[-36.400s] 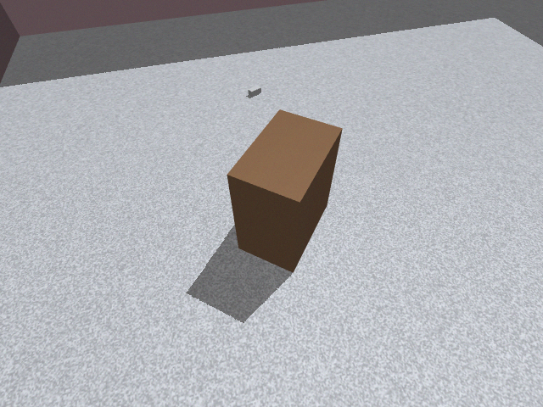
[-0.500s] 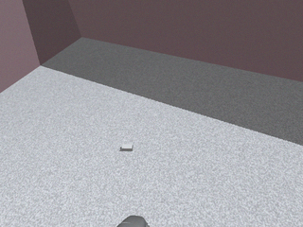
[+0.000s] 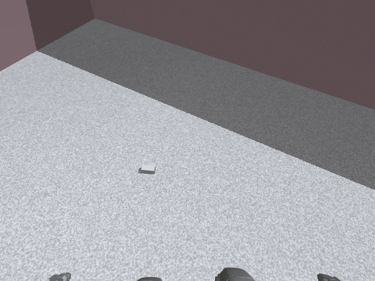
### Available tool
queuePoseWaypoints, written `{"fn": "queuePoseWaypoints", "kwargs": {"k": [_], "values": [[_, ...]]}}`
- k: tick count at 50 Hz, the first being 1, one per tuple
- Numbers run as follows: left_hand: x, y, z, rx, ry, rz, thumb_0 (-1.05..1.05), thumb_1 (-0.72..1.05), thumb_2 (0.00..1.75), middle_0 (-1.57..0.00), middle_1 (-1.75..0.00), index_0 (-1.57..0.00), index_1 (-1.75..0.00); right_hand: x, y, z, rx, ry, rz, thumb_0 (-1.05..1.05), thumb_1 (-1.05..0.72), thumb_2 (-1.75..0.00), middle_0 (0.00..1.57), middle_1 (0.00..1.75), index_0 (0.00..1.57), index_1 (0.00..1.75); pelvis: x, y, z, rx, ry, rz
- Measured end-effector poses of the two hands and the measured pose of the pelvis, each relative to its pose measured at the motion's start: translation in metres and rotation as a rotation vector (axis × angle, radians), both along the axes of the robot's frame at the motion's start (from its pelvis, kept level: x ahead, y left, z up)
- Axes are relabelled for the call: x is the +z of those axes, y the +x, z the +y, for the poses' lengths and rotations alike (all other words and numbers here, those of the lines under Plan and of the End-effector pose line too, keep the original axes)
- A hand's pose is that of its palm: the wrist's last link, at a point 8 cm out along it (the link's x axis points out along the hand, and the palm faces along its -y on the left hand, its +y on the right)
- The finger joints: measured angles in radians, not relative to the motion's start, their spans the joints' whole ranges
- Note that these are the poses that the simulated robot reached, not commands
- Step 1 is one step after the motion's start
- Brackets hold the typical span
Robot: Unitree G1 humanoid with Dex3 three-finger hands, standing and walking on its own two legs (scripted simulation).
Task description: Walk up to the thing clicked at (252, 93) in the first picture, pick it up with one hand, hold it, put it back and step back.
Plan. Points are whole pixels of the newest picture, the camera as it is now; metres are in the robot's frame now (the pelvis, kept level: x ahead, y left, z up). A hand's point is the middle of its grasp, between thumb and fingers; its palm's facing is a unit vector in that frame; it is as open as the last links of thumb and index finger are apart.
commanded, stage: walk up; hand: left
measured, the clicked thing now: (148, 169) +0.76 +0.26 -0.75
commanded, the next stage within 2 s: stand in 0.78 s
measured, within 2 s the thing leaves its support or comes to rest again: neither
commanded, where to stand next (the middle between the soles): +0.39 +0.01 m, yaw +2 degrees
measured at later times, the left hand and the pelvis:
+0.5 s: hand out of the picture +0.11 +0.27 -0.15, palm faces +0.02 -0.93 -0.37, open 7.4 cm; pelvis +0.01 +0.01 +0.00, yaw +0 degrees
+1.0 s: hand out of the picture +0.07 +0.25 -0.14, palm faces +0.02 -0.94 -0.34, open 7.4 cm; pelvis +0.02 -0.01 +0.01, yaw +1 degrees
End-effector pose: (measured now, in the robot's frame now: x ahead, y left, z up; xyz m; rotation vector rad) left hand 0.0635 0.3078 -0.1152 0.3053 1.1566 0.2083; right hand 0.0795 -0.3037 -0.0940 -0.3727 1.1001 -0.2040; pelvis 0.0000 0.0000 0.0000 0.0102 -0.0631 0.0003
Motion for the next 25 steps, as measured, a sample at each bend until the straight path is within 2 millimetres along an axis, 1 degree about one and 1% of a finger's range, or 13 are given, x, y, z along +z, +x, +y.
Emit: {"fn": "queuePoseWaypoints", "kwargs": {"k": [2, 4, 7, 11, 16, 20, 25], "values": [[-0.002, 0.001, -0.005, -0.007, 0.011, 0.010, 0.00, 0.90, 0.90, -0.20, -0.30, -0.20, -0.30, -0.004, 0.006, -0.007, -0.006, 0.003, -0.013, 0.00, -0.90, -0.90, 0.21, 0.30, 0.20, 0.30, -0.004, 0.002, -0.004, -0.011, 0.002, -0.003], [-0.004, 0.000, -0.009, -0.004, 0.029, 0.018, 0.00, 0.90, 0.90, -0.20, -0.30, -0.20, -0.30, -0.013, 0.012, -0.014, -0.016, 0.011, -0.019, 0.00, -0.90, -0.90, 0.21, 0.30, 0.20, 0.30, -0.009, 0.003, -0.010, -0.017, -0.006, -0.010], [-0.002, -0.003, -0.016, 0.006, 0.043, 0.024, 0.00, 0.90, 0.90, -0.20, -0.30, -0.20, -0.30, -0.024, 0.017, -0.017, -0.033, 0.033, -0.003, 0.00, -0.91, -0.90, 0.20, 0.30, 0.20, 0.30, -0.011, 0.006, -0.014, -0.006, -0.033, -0.010], [0.005, 0.001, -0.017, 0.015, 0.053, 0.019, 0.00, 0.90, 0.90, -0.21, -0.30, -0.20, -0.30, -0.031, 0.016, -0.011, -0.025, 0.061, 0.042, 0.00, -0.91, -0.90, 0.20, 0.30, 0.20, 0.30, -0.008, 0.007, -0.014, -0.004, -0.007, 0.011], [0.007, 0.015, -0.006, 0.018, 0.054, -0.004, 0.00, 0.90, 0.90, -0.21, -0.30, -0.20, -0.30, -0.038, 0.002, 0.001, -0.013, 0.062, 0.110, 0.00, -0.91, -0.90, 0.20, 0.30, 0.20, 0.30, -0.008, 0.006, -0.004, 0.015, 0.006, 0.025], [0.008, 0.026, 0.001, 0.023, 0.041, -0.017, 0.00, 0.90, 0.90, -0.21, -0.30, -0.20, -0.30, -0.035, -0.010, 0.011, -0.028, 0.068, 0.147, 0.00, -0.91, -0.90, 0.20, 0.30, 0.20, 0.30, -0.004, 0.007, 0.002, 0.004, 0.002, 0.022], [0.006, 0.038, 0.006, 0.010, 0.028, -0.029, 0.00, 0.90, 0.90, -0.20, -0.30, -0.20, -0.30, -0.027, -0.011, 0.017, -0.046, 0.064, 0.140, 0.00, -0.91, -0.90, 0.20, 0.30, 0.20, 0.30, -0.001, 0.009, 0.006, 0.003, -0.007, 0.018]]}}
